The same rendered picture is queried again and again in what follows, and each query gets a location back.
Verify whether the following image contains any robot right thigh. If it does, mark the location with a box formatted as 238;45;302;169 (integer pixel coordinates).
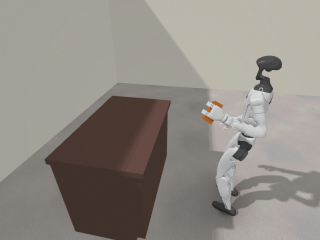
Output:
225;131;241;168

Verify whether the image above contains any robot left upper arm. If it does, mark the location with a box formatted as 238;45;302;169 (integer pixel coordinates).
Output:
249;92;268;139

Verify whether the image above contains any sponge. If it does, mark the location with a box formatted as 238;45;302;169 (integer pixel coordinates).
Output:
202;101;223;124

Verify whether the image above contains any robot left hand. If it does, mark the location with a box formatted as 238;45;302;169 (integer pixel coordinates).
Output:
201;101;226;121

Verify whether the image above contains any right robot forearm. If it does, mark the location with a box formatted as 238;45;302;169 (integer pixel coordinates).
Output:
236;115;243;123

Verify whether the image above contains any table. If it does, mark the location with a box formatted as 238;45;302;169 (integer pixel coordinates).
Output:
44;96;171;240

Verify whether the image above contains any robot right hand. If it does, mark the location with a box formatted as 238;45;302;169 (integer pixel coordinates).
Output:
219;117;237;130

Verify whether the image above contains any robot right foot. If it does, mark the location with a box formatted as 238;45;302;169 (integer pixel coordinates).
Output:
216;185;238;197

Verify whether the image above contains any left robot forearm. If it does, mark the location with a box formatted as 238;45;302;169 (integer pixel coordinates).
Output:
220;114;266;138

